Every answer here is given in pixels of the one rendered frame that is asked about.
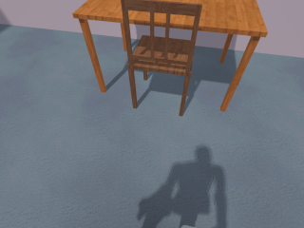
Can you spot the chair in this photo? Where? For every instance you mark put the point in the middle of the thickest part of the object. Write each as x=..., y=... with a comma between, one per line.
x=161, y=54

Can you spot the table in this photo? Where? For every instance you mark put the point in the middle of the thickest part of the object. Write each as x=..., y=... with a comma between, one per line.
x=239, y=17

